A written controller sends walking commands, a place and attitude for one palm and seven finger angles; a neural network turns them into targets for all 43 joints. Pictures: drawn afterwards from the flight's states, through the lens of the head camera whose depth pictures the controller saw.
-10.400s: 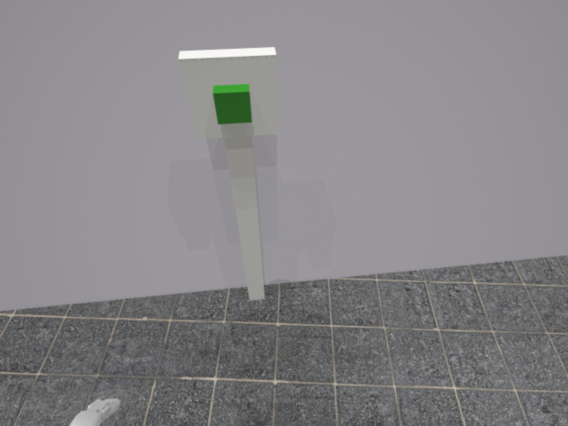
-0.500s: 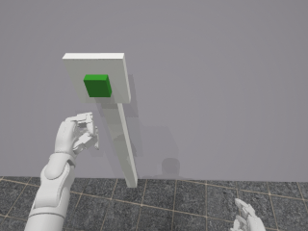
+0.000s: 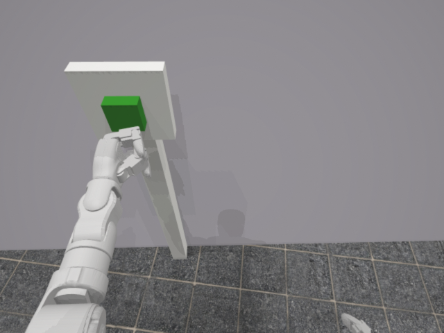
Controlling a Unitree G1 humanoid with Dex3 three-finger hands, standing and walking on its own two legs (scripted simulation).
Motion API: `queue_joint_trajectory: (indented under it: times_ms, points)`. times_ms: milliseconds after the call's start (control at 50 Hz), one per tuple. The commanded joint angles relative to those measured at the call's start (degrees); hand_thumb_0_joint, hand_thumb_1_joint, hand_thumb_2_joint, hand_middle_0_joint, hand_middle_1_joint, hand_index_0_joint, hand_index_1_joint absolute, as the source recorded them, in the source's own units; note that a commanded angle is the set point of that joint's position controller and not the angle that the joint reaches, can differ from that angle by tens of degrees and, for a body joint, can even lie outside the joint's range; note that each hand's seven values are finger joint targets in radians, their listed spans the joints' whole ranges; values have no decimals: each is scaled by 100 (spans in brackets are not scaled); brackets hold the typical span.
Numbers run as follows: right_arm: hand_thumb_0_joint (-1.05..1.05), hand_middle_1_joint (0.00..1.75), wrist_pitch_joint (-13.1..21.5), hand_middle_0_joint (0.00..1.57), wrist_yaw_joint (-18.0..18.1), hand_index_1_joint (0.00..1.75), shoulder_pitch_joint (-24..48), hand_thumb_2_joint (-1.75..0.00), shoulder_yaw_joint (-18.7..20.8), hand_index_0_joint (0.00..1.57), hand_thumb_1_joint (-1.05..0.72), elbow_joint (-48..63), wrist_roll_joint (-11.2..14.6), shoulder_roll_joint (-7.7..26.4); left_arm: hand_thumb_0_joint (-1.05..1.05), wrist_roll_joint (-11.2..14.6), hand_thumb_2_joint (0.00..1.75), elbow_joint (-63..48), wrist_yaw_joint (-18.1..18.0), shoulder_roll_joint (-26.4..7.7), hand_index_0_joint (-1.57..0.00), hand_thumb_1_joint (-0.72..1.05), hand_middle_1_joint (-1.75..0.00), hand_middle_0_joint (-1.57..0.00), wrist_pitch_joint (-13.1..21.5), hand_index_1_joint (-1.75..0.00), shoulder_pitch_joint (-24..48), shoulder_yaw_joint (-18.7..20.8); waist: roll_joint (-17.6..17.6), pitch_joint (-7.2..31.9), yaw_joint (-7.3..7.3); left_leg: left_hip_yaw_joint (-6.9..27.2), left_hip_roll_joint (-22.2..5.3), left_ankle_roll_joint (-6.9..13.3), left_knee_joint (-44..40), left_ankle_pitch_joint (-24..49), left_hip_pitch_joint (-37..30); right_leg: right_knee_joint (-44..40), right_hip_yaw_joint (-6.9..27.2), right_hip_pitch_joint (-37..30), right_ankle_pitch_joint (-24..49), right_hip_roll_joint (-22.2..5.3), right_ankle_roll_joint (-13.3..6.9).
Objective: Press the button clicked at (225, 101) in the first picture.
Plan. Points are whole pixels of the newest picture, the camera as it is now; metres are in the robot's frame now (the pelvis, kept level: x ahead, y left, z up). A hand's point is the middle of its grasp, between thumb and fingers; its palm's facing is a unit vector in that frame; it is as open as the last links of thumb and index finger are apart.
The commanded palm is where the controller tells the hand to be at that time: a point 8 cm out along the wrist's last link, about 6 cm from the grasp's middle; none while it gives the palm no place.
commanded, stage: aim a knuckle at the button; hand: left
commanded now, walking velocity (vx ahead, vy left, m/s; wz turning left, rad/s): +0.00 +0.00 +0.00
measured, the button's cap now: (125, 113) +0.48 +0.19 +0.14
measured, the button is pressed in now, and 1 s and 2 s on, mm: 0 0 0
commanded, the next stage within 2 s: press the button with the knuckle in 1.94 s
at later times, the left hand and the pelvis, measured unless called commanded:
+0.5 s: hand (144, 163) +0.38 +0.15 +0.11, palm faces +0.01 -1.00 -0.01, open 3.1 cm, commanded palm +0.36 +0.20 +0.11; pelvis -0.01 +0.01 +0.00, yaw +0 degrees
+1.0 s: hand (146, 165) +0.38 +0.14 +0.10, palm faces +0.02 -1.00 -0.01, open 3.1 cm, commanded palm +0.36 +0.20 +0.11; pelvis +0.00 +0.00 +0.00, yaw +0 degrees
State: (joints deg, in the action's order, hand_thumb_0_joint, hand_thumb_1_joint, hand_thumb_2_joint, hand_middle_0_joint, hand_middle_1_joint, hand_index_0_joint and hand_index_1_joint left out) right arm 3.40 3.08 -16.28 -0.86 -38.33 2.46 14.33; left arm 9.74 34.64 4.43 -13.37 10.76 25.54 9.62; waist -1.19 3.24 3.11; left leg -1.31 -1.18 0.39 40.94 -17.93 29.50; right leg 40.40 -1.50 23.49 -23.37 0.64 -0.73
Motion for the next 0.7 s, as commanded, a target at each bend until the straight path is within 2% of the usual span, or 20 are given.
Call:
queue_joint_trajectory:
  times_ms: [0,40,60,80,140,180,220,300,320,340,360,380,400,440,460,520,560,580,600,680]
  points:
    - [0,30,175,20,-17,30,31,-90,300,20,-90,811,-50,745,0,-9,90,-1160,-105,-1397,-130,90,-150,-130,548,-150,1894,749,-19,2120,-228,109,97,120,-318,1638,-1502,-463,75,-281,2353,51,-12]
    - [0,30,150,20,-58,30,11,-90,318,20,-90,895,-46,717,0,16,90,-1400,-61,-1347,-130,90,-150,-130,575,-150,1606,759,-139,2282,-297,71,91,109,-281,2033,-1625,-404,64,-438,2782,70,-29]
    - [0,30,140,20,-80,30,9,-90,316,20,-90,951,-40,708,0,45,90,-1456,-14,-1156,-130,90,-150,-130,553,-150,1446,620,-181,2282,-288,56,85,105,-284,2129,-1631,-390,43,-448,2874,87,-27]
    - [0,30,116,20,-90,30,-26,-90,329,20,-90,949,-28,724,0,50,90,-1311,24,-1105,-130,90,-150,-130,519,-150,1315,581,100,2102,-213,76,69,126,-270,2104,-1535,-421,12,-412,2850,108,-19]
    - [0,30,76,20,-91,30,-35,-90,352,20,-90,982,18,745,0,163,90,-1389,128,-914,-130,90,-150,-130,402,-150,1237,437,290,1688,-147,48,51,139,-321,1948,-1406,-515,-5,-262,2834,136,17]
    - [0,30,76,20,-83,30,-18,-90,355,20,-90,1016,28,747,0,207,90,-1507,166,-784,-130,90,-150,-130,347,-150,1185,337,325,1543,-119,41,61,162,-333,1857,-1399,-571,-12,-217,2730,142,15]
    - [0,30,90,20,-77,30,33,-90,356,20,-90,1035,42,725,0,219,90,-1719,182,-653,-130,90,-150,-130,342,-150,1163,226,100,1537,-121,52,64,150,-346,1754,-1505,-580,-10,-79,2545,138,12]
    - [0,30,111,20,-21,30,87,-90,332,20,-90,953,28,721,0,96,90,-2071,53,-767,-130,90,-150,-130,493,-150,1920,119,55,1470,51,151,34,150,-356,1396,-1595,-585,-14,211,2021,144,6]
    - [0,30,139,20,-12,30,131,-90,327,20,-90,942,24,688,0,78,90,-2191,13,-591,-130,90,-150,-130,547,-150,2137,-55,-139,1518,91,180,25,144,-350,1389,-1759,-579,-24,328,1909,142,-6]
    - [0,30,166,20,-10,30,141,-90,318,20,-90,909,16,688,0,49,90,-2192,-43,-605,-130,90,-150,-130,579,-150,2201,-63,-311,1581,54,235,12,111,-363,1297,-1838,-554,-52,409,1709,147,-30]
    - [0,30,189,20,-3,30,172,-90,293,20,-90,880,13,677,0,50,90,-2110,-82,-458,-130,90,-150,-130,585,-150,2401,-194,-278,1488,135,270,11,117,-367,1166,-1865,-585,-66,533,1543,151,-26]
    - [0,30,193,20,16,30,129,-90,298,20,-90,810,-4,706,0,25,90,-2031,-143,-636,-130,90,-150,-130,608,-150,2562,-71,-50,1510,171,299,-6,129,-360,1074,-1811,-598,-67,520,1442,156,-19]
    - [0,30,199,20,24,30,161,-90,303,20,-90,797,-1,722,0,-2,90,-1989,-182,-734,-130,90,-150,-130,620,-150,2590,12,-163,1666,114,308,-8,109,-391,1023,-1883,-584,-55,525,1359,148,-27]
    - [0,30,216,20,24,30,186,-90,274,20,-90,786,-9,709,0,-33,90,-1646,-244,-620,-130,90,-150,-130,544,-150,2522,-32,-135,1656,74,325,8,87,-411,940,-1838,-567,-86,531,1282,138,-37]
    - [0,30,212,20,13,30,200,-90,262,20,-90,775,0,698,0,-46,90,-1422,-261,-483,-130,90,-150,-130,483,-150,2476,-135,-101,1583,81,327,13,77,-421,880,-1772,-570,-99,551,1245,137,-36]
    - [0,30,138,20,-21,30,160,-90,229,20,-90,788,-6,714,0,-115,90,-689,-342,-562,-130,90,-150,-130,270,-150,2364,-7,20,1327,14,303,46,80,-454,673,-1427,-596,-94,541,1139,120,-39]
    - [0,30,85,20,-29,30,109,-90,211,20,-90,821,-21,741,0,-134,90,-328,-374,-709,-130,90,-150,-130,172,-150,2394,144,268,1282,-4,278,64,92,-458,583,-1219,-624,-70,477,1109,109,-23]
    - [0,30,60,20,-32,30,67,-90,219,20,-90,837,-43,755,0,-131,90,-272,-396,-870,-130,90,-150,-130,191,-150,2415,334,482,1346,-16,264,70,120,-439,636,-1149,-629,-59,366,1180,113,-13]
    - [0,30,50,20,-43,30,96,-90,219,20,-90,921,-41,746,0,-126,90,-418,-382,-905,-130,90,-150,-130,235,-150,2374,365,369,1491,-99,208,80,114,-431,741,-1146,-590,-26,244,1323,93,-17]
    - [0,30,69,20,-102,30,49,-90,251,20,-90,1027,-75,709,0,-94,90,-1112,-333,-888,-130,90,-150,-130,632,-150,2434,356,100,2023,-132,150,80,120,-268,1316,-1439,-433,11,-3,1939,125,-39]
